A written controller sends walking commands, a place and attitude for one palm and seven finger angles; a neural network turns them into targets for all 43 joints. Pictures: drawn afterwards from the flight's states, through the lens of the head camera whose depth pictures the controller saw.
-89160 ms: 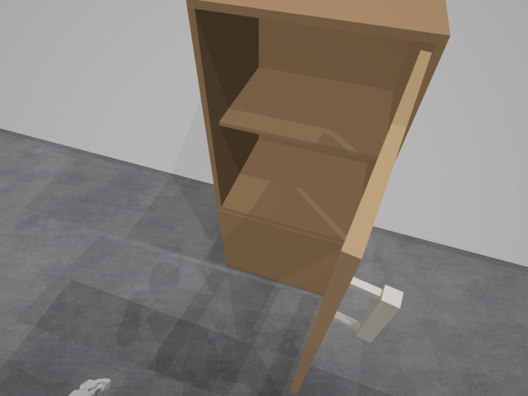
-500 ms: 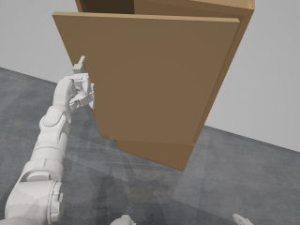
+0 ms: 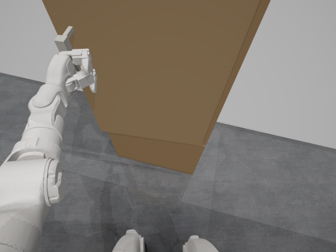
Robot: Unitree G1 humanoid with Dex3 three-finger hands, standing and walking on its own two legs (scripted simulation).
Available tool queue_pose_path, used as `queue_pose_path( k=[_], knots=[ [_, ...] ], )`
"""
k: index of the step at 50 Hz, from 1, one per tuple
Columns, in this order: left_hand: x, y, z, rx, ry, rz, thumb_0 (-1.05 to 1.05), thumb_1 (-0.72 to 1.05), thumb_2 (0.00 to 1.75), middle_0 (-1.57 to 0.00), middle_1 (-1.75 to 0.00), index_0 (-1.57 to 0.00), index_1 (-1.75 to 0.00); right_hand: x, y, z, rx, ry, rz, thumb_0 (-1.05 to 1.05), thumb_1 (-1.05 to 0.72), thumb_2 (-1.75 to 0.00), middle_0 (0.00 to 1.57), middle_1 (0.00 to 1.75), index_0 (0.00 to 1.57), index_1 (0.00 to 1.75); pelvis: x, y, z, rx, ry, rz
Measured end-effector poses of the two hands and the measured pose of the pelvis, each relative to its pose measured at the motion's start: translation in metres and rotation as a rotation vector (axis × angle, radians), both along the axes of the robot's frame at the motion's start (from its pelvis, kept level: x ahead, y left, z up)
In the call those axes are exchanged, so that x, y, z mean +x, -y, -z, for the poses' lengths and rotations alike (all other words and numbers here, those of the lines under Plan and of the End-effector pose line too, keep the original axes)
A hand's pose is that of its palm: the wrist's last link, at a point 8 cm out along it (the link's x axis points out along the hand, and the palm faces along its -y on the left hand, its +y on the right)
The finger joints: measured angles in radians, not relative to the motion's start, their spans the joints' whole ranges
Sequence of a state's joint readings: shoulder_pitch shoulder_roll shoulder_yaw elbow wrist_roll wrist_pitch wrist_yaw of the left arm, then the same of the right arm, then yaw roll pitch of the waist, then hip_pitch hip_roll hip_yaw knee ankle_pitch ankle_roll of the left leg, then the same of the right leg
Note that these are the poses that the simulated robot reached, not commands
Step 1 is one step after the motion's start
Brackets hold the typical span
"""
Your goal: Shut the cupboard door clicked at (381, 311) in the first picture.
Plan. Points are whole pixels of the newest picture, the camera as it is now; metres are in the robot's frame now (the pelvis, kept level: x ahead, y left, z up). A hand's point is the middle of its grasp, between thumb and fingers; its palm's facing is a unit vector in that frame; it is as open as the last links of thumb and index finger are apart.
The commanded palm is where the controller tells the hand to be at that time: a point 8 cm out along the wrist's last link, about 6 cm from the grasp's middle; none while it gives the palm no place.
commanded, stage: push the door shut along its arc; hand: left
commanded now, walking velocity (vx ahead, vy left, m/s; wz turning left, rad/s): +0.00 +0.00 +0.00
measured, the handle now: (74, 55) +0.57 +0.20 +0.12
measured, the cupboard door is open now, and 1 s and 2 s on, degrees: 6 0 0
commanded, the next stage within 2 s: pull the fist back off the door in 0.88 s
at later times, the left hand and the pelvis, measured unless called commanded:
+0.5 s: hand (111, 60) +0.53 +0.11 +0.13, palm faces -0.34 -0.94 +0.01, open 3.1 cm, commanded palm +0.54 +0.16 +0.12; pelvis +0.01 +0.00 -0.01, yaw -1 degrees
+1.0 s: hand (117, 54) +0.56 +0.10 +0.13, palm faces -0.40 -0.92 -0.01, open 3.0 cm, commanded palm +0.59 +0.11 +0.12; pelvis +0.00 +0.00 -0.03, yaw -1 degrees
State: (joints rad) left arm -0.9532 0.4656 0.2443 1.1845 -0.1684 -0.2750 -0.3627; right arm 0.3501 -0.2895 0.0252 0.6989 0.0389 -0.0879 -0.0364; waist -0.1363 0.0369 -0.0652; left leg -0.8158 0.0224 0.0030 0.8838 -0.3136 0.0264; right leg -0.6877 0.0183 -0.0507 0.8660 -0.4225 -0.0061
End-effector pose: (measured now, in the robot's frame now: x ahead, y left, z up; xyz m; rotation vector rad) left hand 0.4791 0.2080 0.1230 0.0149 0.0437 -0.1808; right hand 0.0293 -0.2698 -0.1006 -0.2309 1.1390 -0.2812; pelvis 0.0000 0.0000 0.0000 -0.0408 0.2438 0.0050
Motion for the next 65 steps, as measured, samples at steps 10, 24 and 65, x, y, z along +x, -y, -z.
queue_pose_path(
  k=[10,24,65],
  knots=[
    [0.027,0.013,-0.002,-0.028,-0.007,0.062,0.02,0.9,0.9,-1.3,-1.5,-1.3,-1.5,-0.018,0.0,0.003,-0.004,-0.062,0.038,0.01,-0.91,-0.9,0.2,0.3,0.2,0.3,0.006,-0.001,0.004,-0.005,-0.038,0.01],
    [0.051,0.039,-0.006,-0.016,-0.006,0.159,0.02,0.9,0.9,-1.3,-1.5,-1.3,-1.5,-0.023,-0.001,0.005,-0.011,-0.097,0.057,0.01,-0.91,-0.9,0.2,0.3,0.2,0.3,0.011,-0.003,0.009,-0.012,-0.071,0.012],
    [0.053,0.086,-0.007,0.076,0.069,-0.295,-0.01,0.81,0.96,-1.3,-1.5,-1.32,-1.5,-0.068,-0.024,0.028,0.089,-0.149,-0.011,0.01,-0.91,-0.9,0.2,0.3,0.2,0.3,-0.016,0.004,0.033,-0.031,-0.138,-0.01]
  ],
)
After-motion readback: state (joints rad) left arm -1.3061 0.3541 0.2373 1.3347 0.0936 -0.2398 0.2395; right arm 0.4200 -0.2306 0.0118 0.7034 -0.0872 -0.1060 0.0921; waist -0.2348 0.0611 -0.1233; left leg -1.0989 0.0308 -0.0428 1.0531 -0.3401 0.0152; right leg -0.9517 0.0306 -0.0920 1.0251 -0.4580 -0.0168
